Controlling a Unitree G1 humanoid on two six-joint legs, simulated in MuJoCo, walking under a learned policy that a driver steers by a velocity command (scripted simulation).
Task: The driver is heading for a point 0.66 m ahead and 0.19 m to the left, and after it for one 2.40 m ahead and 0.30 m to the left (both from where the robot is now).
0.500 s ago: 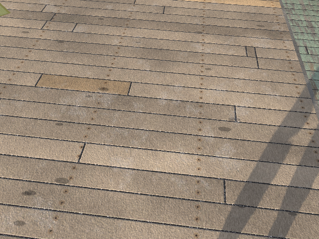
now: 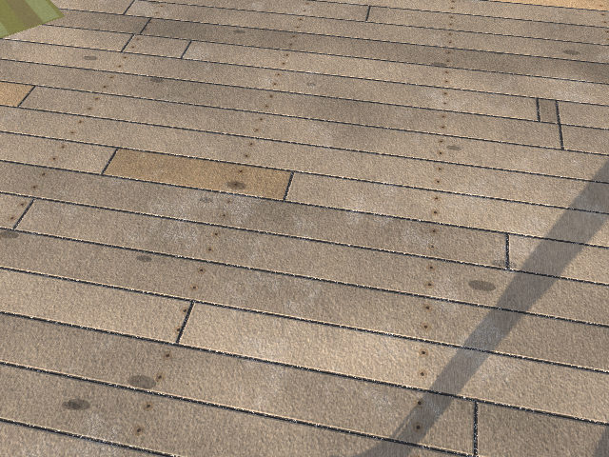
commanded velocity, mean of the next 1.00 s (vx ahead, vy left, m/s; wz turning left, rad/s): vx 0.48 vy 0.00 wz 0.20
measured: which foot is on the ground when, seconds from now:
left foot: up 0.00-0.12, down 0.14-0.70, up 0.72-1.00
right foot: down 0.00-0.14, up 0.16-0.68, down 0.70-1.00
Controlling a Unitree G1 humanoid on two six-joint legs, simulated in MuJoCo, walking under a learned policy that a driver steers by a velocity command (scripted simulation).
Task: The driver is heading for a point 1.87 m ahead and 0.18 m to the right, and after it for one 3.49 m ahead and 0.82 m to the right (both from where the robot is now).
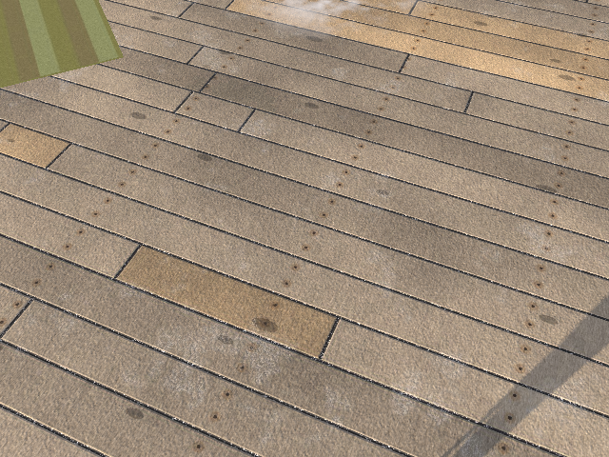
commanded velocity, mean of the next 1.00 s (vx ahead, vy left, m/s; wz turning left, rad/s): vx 0.07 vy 0.00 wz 0.11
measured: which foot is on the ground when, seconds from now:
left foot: up 0.00-0.14, down 0.16-1.00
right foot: down 0.00-0.18, up 0.20-0.50, down 0.52-1.00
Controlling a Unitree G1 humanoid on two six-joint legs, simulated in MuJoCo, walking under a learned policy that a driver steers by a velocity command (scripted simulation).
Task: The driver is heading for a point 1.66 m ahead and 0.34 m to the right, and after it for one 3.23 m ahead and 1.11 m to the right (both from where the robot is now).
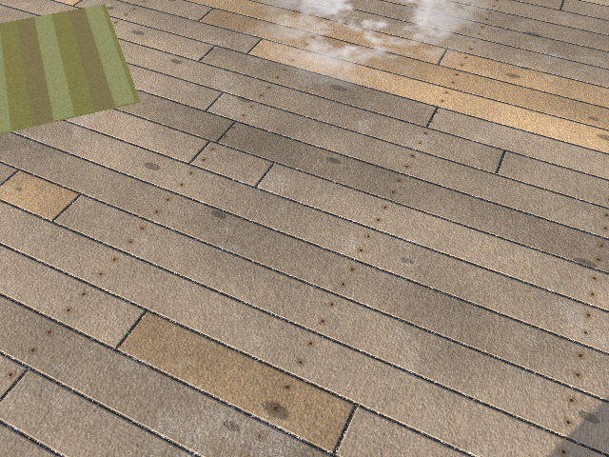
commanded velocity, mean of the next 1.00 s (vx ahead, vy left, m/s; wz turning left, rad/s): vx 0.00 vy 0.00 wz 0.00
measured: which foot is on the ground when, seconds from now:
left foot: down 0.00-1.00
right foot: down 0.00-1.00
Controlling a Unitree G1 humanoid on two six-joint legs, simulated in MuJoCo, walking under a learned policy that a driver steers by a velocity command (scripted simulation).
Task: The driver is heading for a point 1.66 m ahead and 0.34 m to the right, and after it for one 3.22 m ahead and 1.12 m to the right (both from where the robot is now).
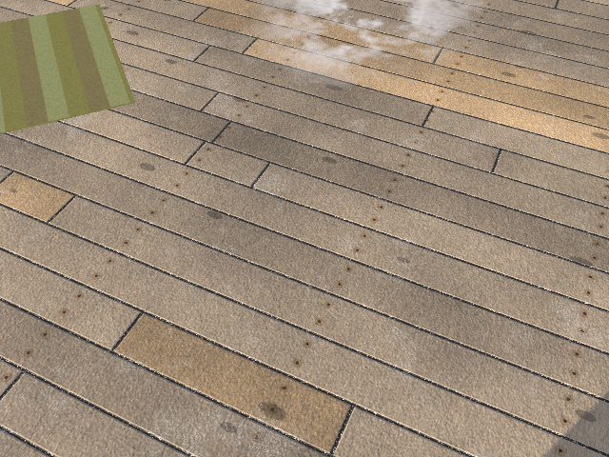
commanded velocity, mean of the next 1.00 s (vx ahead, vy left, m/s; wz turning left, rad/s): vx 0.10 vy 0.00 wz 0.00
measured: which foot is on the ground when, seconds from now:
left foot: down 0.00-1.00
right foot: down 0.00-0.92, up 0.94-1.00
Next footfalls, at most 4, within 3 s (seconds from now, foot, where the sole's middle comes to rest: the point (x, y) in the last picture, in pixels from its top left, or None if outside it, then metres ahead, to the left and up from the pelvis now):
1.36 right None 0.48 -0.11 -0.78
1.84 left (275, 382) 0.68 0.10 -0.78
2.10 right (381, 418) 0.59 -0.14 -0.78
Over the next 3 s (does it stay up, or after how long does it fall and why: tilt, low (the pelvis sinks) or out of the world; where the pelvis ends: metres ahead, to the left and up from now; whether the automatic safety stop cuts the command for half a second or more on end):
stays up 0.60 -0.04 0.00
